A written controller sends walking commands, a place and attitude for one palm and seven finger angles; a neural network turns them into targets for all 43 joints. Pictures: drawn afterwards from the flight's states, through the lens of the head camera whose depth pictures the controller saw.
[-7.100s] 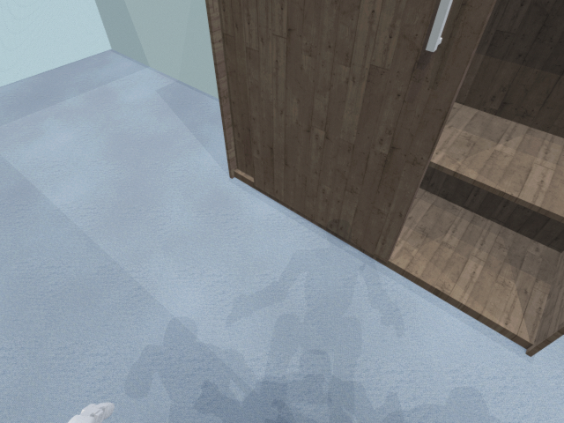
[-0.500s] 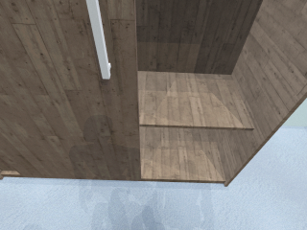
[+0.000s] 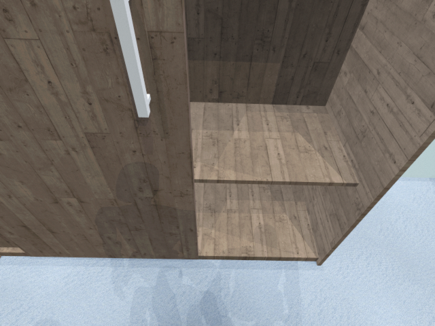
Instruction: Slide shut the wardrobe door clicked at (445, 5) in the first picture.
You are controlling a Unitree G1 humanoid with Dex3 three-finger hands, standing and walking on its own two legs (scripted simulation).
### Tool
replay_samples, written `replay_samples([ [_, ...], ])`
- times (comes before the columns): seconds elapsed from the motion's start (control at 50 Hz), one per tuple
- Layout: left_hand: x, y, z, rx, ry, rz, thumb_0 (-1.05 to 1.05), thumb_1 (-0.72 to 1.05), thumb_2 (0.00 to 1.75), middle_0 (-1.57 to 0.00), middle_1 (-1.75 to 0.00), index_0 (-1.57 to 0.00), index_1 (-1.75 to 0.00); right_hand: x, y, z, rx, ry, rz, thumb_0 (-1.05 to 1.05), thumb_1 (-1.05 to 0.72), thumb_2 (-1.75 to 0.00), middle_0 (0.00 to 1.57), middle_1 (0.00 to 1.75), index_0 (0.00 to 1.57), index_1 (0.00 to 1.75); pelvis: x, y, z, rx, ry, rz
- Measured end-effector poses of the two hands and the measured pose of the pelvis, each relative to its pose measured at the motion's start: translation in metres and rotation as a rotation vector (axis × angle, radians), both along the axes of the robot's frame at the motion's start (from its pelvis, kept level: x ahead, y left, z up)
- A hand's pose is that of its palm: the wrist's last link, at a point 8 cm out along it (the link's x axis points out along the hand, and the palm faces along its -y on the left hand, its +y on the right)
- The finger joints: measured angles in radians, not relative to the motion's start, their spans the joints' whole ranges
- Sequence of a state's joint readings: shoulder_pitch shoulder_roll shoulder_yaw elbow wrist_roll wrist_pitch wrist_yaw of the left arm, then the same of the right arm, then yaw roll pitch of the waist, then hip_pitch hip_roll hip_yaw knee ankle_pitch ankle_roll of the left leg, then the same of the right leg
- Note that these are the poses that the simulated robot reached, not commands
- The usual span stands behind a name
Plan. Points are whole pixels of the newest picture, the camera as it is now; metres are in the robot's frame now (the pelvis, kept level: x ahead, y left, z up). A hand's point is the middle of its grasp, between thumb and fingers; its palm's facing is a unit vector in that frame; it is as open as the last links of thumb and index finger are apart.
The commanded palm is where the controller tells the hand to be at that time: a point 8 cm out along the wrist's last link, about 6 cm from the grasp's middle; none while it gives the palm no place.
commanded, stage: look again from close up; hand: left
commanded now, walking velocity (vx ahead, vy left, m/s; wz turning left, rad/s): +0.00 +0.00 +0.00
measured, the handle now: (135, 59) +0.48 +0.18 +0.25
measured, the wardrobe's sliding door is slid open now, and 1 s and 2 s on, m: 0.56 0.56 0.56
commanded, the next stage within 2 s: raise the hand with hooked fingers in 0.36 s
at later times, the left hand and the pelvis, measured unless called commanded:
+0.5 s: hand out of the picture +0.00 +0.15 -0.17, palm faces +0.08 -0.98 -0.16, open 7.4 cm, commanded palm +0.10 +0.20 -0.06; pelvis +0.01 -0.01 +0.00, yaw +1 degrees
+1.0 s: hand (107, 322) +0.13 +0.18 +0.02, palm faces +0.30 -0.95 -0.10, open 9.3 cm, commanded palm +0.14 +0.22 +0.05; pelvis +0.00 -0.06 -0.04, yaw +5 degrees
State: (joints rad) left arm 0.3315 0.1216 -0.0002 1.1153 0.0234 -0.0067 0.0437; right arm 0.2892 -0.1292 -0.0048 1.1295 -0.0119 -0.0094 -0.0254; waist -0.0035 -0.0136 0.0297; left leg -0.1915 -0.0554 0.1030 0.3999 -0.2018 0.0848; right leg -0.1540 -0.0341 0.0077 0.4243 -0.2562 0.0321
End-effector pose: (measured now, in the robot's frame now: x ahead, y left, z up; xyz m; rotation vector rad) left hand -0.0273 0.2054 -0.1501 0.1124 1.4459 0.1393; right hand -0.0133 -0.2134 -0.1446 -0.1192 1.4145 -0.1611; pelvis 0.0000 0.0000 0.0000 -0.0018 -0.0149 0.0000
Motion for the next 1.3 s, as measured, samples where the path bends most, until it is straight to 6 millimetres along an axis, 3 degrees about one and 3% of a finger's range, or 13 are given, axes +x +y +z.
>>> replay_samples([
  [0.48,0.009,-0.008,0.000,0.003,-0.001,0.001,0.00,0.91,0.90,-0.20,-0.30,-0.20,-0.29,0.009,-0.006,-0.001,-0.001,0.004,0.009,0.01,-0.92,-0.89,0.20,0.29,0.20,0.29,0.009,-0.007,0.000,-0.003,0.005,0.005],
  [0.5,0.020,-0.006,0.004,0.003,-0.053,0.045,0.01,0.91,0.90,-0.20,-0.30,-0.20,-0.29,0.012,-0.009,0.001,-0.010,-0.024,0.012,0.01,-0.92,-0.89,0.20,0.29,0.20,0.29,0.008,-0.007,-0.001,-0.004,0.007,0.013],
  [0.6,0.125,0.033,0.091,0.199,-0.677,0.068,0.05,0.95,0.89,-0.21,-0.32,-0.20,-0.31,0.056,-0.036,0.016,-0.072,-0.379,0.055,0.03,-0.93,-0.89,0.20,0.30,0.20,0.29,0.003,-0.015,-0.009,0.040,0.015,0.030],
  [0.68,0.200,0.013,0.185,0.170,-1.202,-0.016,0.04,0.88,0.86,-0.20,-0.35,-0.20,-0.35,0.111,-0.055,0.029,-0.098,-0.649,0.103,0.02,-0.92,-0.89,0.20,0.29,0.20,0.29,-0.001,-0.016,-0.014,0.015,0.027,0.055],
  [0.74,0.224,-0.014,0.213,0.015,-1.491,-0.092,0.03,0.81,0.84,-0.20,-0.39,-0.20,-0.39,0.149,-0.066,0.048,-0.110,-0.796,0.114,0.02,-0.92,-0.89,0.20,0.29,0.20,0.29,-0.004,-0.025,-0.022,0.012,0.065,0.041],
  [0.8,0.218,-0.030,0.194,-0.124,-1.527,-0.152,0.01,0.73,0.81,-0.21,-0.43,-0.21,-0.43,0.180,-0.074,0.070,-0.125,-0.900,0.152,0.02,-0.92,-0.89,0.20,0.29,0.20,0.29,-0.008,-0.038,-0.031,0.017,0.082,0.030],
  [0.88,0.177,-0.022,0.146,-0.121,-1.278,-0.096,0.01,0.62,0.77,-0.23,-0.48,-0.22,-0.48,0.215,-0.079,0.092,-0.139,-0.980,0.212,0.02,-0.91,-0.89,0.20,0.29,0.20,0.29,-0.008,-0.051,-0.037,0.016,0.082,0.035],
  [0.92,0.152,-0.009,0.140,-0.039,-1.210,-0.031,0.01,0.57,0.75,-0.23,-0.51,-0.23,-0.51,0.229,-0.078,0.097,-0.139,-0.999,0.239,0.02,-0.91,-0.89,0.20,0.29,0.20,0.29,-0.006,-0.056,-0.038,0.011,0.084,0.044],
  [0.96,0.132,0.006,0.152,0.074,-1.238,0.026,0.01,0.52,0.74,-0.24,-0.54,-0.23,-0.54,0.238,-0.075,0.095,-0.128,-1.001,0.268,0.02,-0.91,-0.89,0.20,0.29,0.20,0.29,-0.004,-0.061,-0.039,0.002,0.085,0.060],
  [1.02,0.120,0.020,0.187,0.208,-1.409,0.053,0.02,0.45,0.71,-0.24,-0.59,-0.23,-0.59,0.242,-0.065,0.082,-0.090,-0.979,0.316,0.01,-0.91,-0.89,0.20,0.29,0.19,0.29,-0.004,-0.065,-0.040,-0.017,0.078,0.091],
  [1.1,0.143,0.013,0.231,0.187,-1.624,-0.070,0.01,0.36,0.67,-0.24,-0.65,-0.23,-0.65,0.232,-0.051,0.058,-0.021,-0.923,0.343,0.01,-0.91,-0.89,0.20,0.29,0.20,0.29,-0.008,-0.069,-0.039,-0.030,0.058,0.115],
  [1.22,0.209,0.009,0.233,-0.009,-1.439,-0.258,0.01,0.21,0.61,-0.25,-0.74,-0.25,-0.74,0.194,-0.051,0.038,0.022,-0.824,0.234,0.02,-0.91,-0.89,0.20,0.30,0.20,0.30,-0.008,-0.071,-0.031,-0.011,0.060,0.084],
  [1.3,0.226,0.030,0.246,0.004,-1.392,-0.172,0.01,0.12,0.57,-0.26,-0.80,-0.26,-0.80,0.174,-0.066,0.039,-0.010,-0.797,0.160,0.02,-0.90,-0.89,0.20,0.30,0.20,0.30,0.000,-0.068,-0.024,0.002,0.060,0.054],
])
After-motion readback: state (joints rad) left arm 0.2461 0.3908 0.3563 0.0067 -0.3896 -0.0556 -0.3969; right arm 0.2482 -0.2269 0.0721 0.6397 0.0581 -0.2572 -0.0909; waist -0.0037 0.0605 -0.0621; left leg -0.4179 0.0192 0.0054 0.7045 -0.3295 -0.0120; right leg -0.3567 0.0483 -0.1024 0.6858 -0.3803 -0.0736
